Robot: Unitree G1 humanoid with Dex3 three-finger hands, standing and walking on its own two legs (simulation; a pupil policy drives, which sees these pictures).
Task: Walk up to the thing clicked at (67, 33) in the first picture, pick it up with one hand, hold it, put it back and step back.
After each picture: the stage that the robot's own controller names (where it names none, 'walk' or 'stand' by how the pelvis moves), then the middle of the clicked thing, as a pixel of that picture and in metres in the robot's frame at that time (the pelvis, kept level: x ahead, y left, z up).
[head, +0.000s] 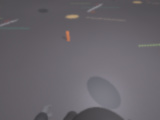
stand; (67, 36) +1.77 +0.59 -0.65
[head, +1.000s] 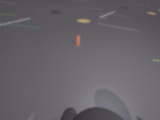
walk; (78, 40) +1.68 +0.28 -0.63
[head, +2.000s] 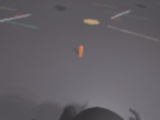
walk; (80, 51) +1.16 +0.14 -0.64
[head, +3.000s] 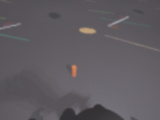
walk; (74, 71) +0.74 +0.19 -0.64
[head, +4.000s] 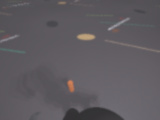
walk; (71, 86) +0.52 +0.24 -0.64
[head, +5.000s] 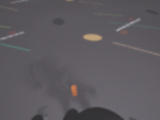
stand; (74, 90) +0.43 +0.19 -0.64
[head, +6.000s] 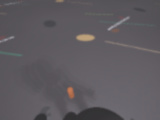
stand; (70, 93) +0.40 +0.23 -0.65
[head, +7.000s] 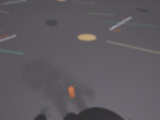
stand; (71, 92) +0.41 +0.22 -0.66
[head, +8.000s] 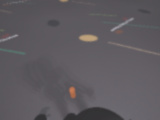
stand; (72, 92) +0.41 +0.20 -0.66
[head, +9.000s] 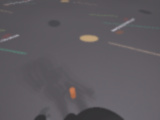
stand; (72, 93) +0.41 +0.20 -0.66
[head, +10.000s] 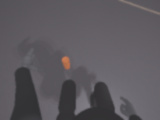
go down; (66, 63) +0.48 +0.19 -0.41
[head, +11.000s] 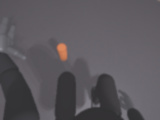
go down; (62, 53) +0.50 +0.22 -0.27
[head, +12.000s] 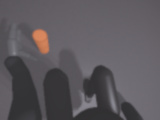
close in; (42, 43) +0.49 +0.26 -0.18
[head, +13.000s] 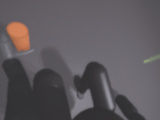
close; (21, 41) +0.48 +0.29 -0.16
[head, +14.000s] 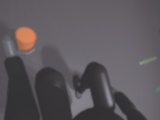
lift; (25, 43) +0.45 +0.27 -0.17
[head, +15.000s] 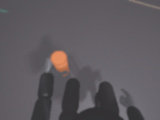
lift; (62, 66) +0.34 +0.19 +0.00
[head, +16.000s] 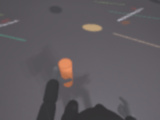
hold; (66, 74) +0.31 +0.16 +0.02
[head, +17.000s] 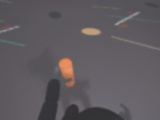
hold; (68, 74) +0.31 +0.16 +0.03
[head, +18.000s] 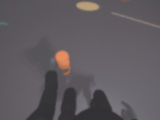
crouch; (64, 64) +0.38 +0.17 -0.03
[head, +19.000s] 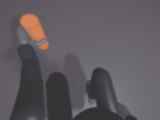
lower; (38, 36) +0.52 +0.25 -0.03
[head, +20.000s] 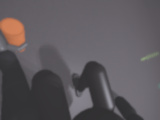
lower; (16, 39) +0.48 +0.29 -0.17
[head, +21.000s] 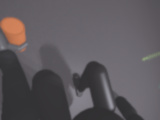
lower; (17, 38) +0.47 +0.29 -0.17
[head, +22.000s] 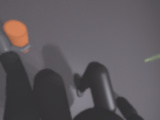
lower; (20, 40) +0.47 +0.29 -0.17
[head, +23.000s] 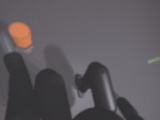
lower; (23, 41) +0.46 +0.28 -0.17
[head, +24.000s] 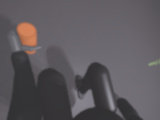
open; (29, 41) +0.47 +0.27 -0.17
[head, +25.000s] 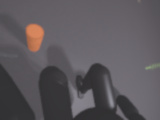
stand; (34, 40) +0.46 +0.27 -0.18
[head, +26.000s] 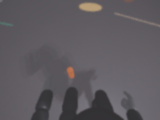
stand; (70, 73) +0.45 +0.19 -0.48
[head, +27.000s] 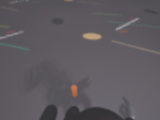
stand; (74, 91) +0.43 +0.17 -0.59
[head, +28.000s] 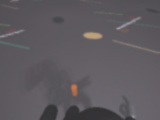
stand; (74, 90) +0.43 +0.17 -0.60
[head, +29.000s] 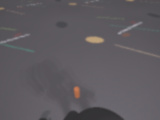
stand; (76, 92) +0.44 +0.16 -0.65
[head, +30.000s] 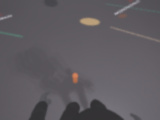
walk; (75, 78) +0.48 +0.14 -0.64
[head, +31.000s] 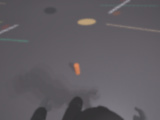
walk; (77, 69) +0.67 +0.21 -0.62
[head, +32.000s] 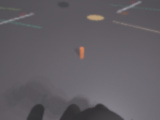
stand; (81, 53) +1.02 +0.18 -0.62
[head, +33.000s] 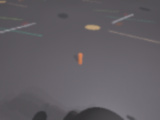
stand; (80, 58) +1.07 +0.19 -0.65
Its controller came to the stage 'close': yes
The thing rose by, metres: 0.68
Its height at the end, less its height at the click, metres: +0.00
